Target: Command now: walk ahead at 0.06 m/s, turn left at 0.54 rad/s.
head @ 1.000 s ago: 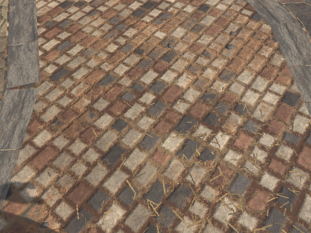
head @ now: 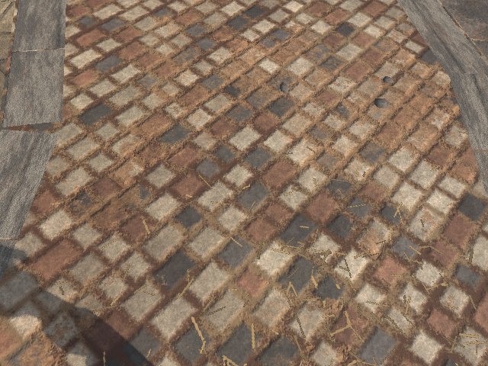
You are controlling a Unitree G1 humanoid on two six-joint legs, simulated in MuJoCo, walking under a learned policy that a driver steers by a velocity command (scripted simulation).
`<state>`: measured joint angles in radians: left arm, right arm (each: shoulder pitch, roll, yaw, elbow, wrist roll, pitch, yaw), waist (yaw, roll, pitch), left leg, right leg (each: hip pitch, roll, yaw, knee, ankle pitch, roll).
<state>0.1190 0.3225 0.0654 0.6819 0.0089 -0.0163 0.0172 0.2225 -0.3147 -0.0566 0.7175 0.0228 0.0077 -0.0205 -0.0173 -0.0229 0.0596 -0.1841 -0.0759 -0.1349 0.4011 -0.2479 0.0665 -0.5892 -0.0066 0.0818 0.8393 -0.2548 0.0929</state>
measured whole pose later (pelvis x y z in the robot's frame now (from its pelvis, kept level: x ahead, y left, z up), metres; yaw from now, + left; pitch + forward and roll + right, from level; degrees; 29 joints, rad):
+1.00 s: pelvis +0.43 +0.08 +0.00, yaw +7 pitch +1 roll +1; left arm 0.13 0.30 0.05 0.69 -0.01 -0.07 -0.01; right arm 0.37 -0.28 -0.04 0.81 0.01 -0.08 0.02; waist -0.07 -0.05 0.02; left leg -0.04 -0.08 0.03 0.22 -0.21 0.07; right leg -0.68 -0.12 0.04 0.74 0.02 0.02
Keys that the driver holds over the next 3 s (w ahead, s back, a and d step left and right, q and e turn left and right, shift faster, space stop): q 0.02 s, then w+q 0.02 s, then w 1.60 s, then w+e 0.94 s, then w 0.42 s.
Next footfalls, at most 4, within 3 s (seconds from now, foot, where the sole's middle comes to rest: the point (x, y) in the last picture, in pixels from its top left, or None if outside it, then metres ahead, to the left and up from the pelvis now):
0.18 right None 0.18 -0.13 -0.78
0.66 left None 0.40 0.16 -0.78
1.20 right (243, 257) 0.75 -0.02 -0.78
1.72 left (155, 189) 0.99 0.26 -0.78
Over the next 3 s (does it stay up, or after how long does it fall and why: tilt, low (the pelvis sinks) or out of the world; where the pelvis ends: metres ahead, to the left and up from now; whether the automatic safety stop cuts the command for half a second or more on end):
stays up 1.52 0.06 0.00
